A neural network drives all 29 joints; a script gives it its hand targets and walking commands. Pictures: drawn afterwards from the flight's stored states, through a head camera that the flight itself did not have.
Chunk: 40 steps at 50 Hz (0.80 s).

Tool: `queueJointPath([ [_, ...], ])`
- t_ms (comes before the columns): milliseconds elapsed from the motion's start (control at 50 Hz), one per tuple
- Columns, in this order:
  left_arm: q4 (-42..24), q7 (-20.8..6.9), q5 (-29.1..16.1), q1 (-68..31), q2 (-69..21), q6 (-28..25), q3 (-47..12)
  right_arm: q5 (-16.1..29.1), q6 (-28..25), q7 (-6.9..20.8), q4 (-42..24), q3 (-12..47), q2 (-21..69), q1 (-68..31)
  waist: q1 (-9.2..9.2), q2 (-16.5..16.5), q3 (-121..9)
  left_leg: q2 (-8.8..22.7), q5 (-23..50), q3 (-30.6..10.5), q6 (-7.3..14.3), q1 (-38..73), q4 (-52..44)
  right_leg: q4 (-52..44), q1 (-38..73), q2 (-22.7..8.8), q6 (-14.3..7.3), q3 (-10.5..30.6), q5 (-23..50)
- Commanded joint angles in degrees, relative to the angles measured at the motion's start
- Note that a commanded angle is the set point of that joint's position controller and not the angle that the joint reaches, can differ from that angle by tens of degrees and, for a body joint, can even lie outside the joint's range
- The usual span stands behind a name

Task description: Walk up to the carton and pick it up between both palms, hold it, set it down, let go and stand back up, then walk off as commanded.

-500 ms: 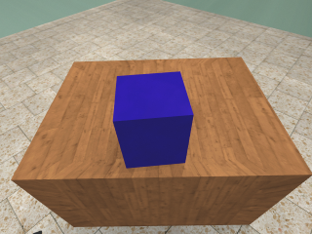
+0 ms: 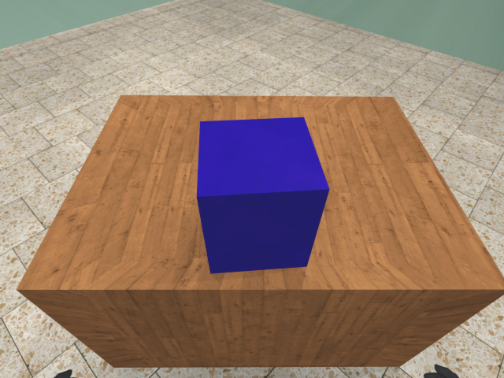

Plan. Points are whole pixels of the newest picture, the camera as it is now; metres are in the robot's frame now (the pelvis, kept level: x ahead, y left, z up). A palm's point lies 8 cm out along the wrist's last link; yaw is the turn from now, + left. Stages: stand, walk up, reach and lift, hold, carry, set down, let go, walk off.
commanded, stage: walk up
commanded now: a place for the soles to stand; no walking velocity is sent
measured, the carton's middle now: (256, 197) +0.47 -0.01 -0.01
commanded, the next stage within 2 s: stand in 1.18 s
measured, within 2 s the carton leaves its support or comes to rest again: neither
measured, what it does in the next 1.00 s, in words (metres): stands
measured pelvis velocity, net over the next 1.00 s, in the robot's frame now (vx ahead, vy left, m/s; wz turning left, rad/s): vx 0.00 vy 0.00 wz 0.00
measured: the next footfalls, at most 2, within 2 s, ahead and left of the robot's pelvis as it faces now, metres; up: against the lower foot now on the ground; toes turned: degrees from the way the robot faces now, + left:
none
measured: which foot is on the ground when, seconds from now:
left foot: down 0.00-1.00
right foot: down 0.00-1.00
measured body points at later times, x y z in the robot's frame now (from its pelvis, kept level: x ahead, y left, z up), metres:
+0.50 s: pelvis +0.01 +0.00 +0.00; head +0.02 +0.00 +0.45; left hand +0.16 +0.32 -0.07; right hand +0.13 -0.32 -0.10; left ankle +0.03 +0.09 -0.73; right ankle +0.04 -0.14 -0.73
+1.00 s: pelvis +0.00 +0.00 +0.00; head +0.00 +0.00 +0.45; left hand +0.12 +0.32 -0.08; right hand +0.11 -0.32 -0.10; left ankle +0.03 +0.09 -0.73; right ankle +0.04 -0.14 -0.73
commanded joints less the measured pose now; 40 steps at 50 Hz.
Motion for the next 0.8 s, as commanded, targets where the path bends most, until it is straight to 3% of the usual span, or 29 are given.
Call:
queueJointPath([
  [0,0.8,-0.38,0.51,-1.15,8.57,-1.93,1.57,-0.67,-0.72,0.19,-1.96,-2.03,-11.98,-2.78,1.06,0.77,-1.18,7.78,-14.87,-12.14,1.06,-3.1,-12.91,-6.18,0.91,-3.72,-4.75,4.93,-13.89],
  [40,0.97,-0.24,0.28,-1.27,8.71,-2.34,1.23,-0.67,-0.93,0.19,-1.42,-1.79,-11.67,-2.98,0.49,0.9,-2.12,8.16,-9.26,-11.96,0.77,-0.39,-12.28,-5.64,0.85,-3.8,-4.55,4.59,-9.04],
  [80,0.63,-0.2,0.17,-1.21,8.85,-2.37,1.37,-0.49,-1.03,0.22,-1.21,-1.68,-11.62,-3.35,1.06,-0.24,-4.43,8.3,-6.93,-12.62,0.88,-0.71,-11.8,-4.93,3.91,-3.31,-4.42,3.62,-6.8],
  [100,0.51,-0.19,0.14,-1.46,8.65,-2.37,1.23,-0.47,-1.13,0.21,-1.31,-1.66,-11.94,-3.65,0.92,1.53,-4.46,7.98,-4.53,-11.11,0.68,0.28,-11.04,-4.52,3.33,-3.82,-4.62,3.95,-4.28],
  [120,0.17,-0.22,0.14,-1.27,9.09,-2.37,1.25,-0.33,-1.1,0.2,-1.28,-1.52,-11.66,-3.4,0.96,-0.12,-5.51,7.95,-3.32,-11.14,0.8,0.59,-10.38,-3.86,3.86,-3.68,-4.44,3.43,-3.44],
  [140,0.48,-0.14,-0.03,-1.55,8.64,-2.42,1.16,-0.27,-1.14,0.13,-1.23,-1.38,-11.61,-2.8,0.48,2.05,-5.79,7.65,-1.67,-10.08,0.43,0.68,-10.35,-4.13,4.74,-3.79,-4.46,3.61,-2.14],
  [160,0.37,0.03,0.06,-2.21,9.13,-2.45,1.1,-0.32,-1.2,0.12,-0.94,-1.35,-11.36,-2.84,0.51,1.11,-5.21,7.7,1.89,-10.17,0.57,1.22,-10.12,-3.6,4.65,-4.35,-4.55,3.37,0.16],
  [180,0.62,0.36,-0.58,-3.52,8.19,-2.08,0.85,0.29,-1.25,-0.23,-0.61,-0.65,-10.58,-4.22,0.81,-0.95,-5.6,8.6,13.22,-11.0,0.37,2.65,-8.03,-2.56,4.35,-5.21,-4.19,3.95,8.82],
  [200,1.06,0.45,-0.92,-3.18,8.57,-2.13,0.7,0.84,-1.31,-0.34,-0.04,-0.42,-10.96,-4.2,0.43,-0.43,-7.87,8.3,20.27,-8.96,0.15,5.29,-5.7,-2.2,5.37,-5.76,-3.9,4.27,14.08],
  [260,0.59,0.84,-1.2,-4.02,8.86,-2.05,1.0,0.89,-1.11,-0.7,0.55,-0.79,-11.14,-2.69,0.01,-0.38,-10.73,8.59,26.73,-7.75,0.1,7.85,-3.74,0.37,6.33,-5.97,-4.29,3.7,18.9],
  [420,1.74,0.68,-1.02,-6.12,8.64,-0.94,0.77,0.66,-0.65,-0.82,1.39,-0.26,-11.16,-5.85,0.78,0.33,-8.21,9.4,16.73,-8.97,0.5,4.05,-7.75,-1.49,6.93,-5.43,-4.19,3.3,10.98],
  [440,2.41,0.57,-1.14,-5.37,7.94,-0.91,0.48,0.6,-0.61,-0.76,1.3,-0.29,-11.15,-6.69,1.51,0.86,-7.5,9.4,13.67,-9.19,0.62,3.08,-8.3,-2.27,6.61,-5.01,-3.86,3.42,9.43],
  [480,2.5,0.58,-1.11,-6.18,8.25,-0.86,0.61,0.41,-0.42,-0.59,1.75,-0.51,-11.23,-7.1,0.79,1.51,-6.41,9.56,11.1,-9.6,0.65,1.71,-9.28,-2.81,6.16,-4.69,-3.79,3.3,6.31],
  [500,2.4,0.49,-0.93,-6.73,8.22,-0.71,0.49,0.48,-0.46,-0.5,1.63,-0.23,-11.13,-7.24,0.84,0.14,-6.51,9.87,9.14,-10.57,0.78,0.88,-9.72,-2.46,6.1,-4.53,-3.58,2.84,4.78],
  [540,2.52,0.33,-0.78,-6.74,7.79,-0.74,0.42,0.08,-0.36,-0.36,1.9,-0.26,-11.26,-8.17,1.44,0.5,-5.26,9.23,3.21,-10.55,0.64,-0.27,-10.97,-3.7,4.48,-4.28,-3.65,3.77,0.76],
  [560,2.89,0.24,-0.69,-6.98,7.76,-0.84,0.47,-0.01,-0.36,-0.29,2.08,-0.16,-11.11,-8.77,1.43,1.92,-4.77,9.21,1.03,-10.93,0.63,-1.41,-11.73,-4.41,5.41,-4.3,-3.6,3.6,-1.01],
  [600,2.88,0.06,-0.52,-7.25,8.36,-0.87,0.66,-0.02,-0.3,-0.14,2.6,-0.16,-10.83,-8.22,1.12,0.4,-3.1,8.8,-3.99,-11.13,0.4,-2.05,-13.35,-5.29,3.68,-4.29,-3.73,4.18,-4.24],
  [660,3.29,-0.03,-0.37,-6.63,8.13,-1.05,0.76,-0.33,-0.19,0.23,2.73,-0.37,-11.2,-8.73,0.94,1.6,-1.68,8.58,-9.27,-11.72,0.21,-3.22,-13.86,-6.61,2.12,-4.29,-3.93,4.73,-8.41],
  [680,3.3,-0.05,-0.29,-6.75,8.21,-0.94,0.72,-0.35,-0.11,0.27,2.89,-0.46,-11.4,-8.68,0.71,-0.11,-1.53,8.69,-12.28,-12.42,0.16,-3.41,-14.24,-6.65,1.46,-3.99,-3.95,4.29,-10.34],
  [760,3.29,-0.14,-0.23,-6.48,8.16,-1.08,0.84,-0.53,-0.01,0.36,3.73,-0.72,-11.69,-8.69,0.75,2.02,-0.38,7.97,-12.62,-11.77,-0.15,-3.55,-14.4,-6.9,0.66,-4.19,-3.86,5.21,-10.55],
  [780,3.62,-0.12,-0.27,-6.2,8.58,-1.09,0.9,-0.42,-0.02,0.44,4.05,-0.63,-11.34,-9.06,0.74,1.04,0.12,8.33,-11.92,-12.3,0.01,-3.07,-14.41,-7.29,0.13,-4.34,-3.9,5.34,-10.9],
])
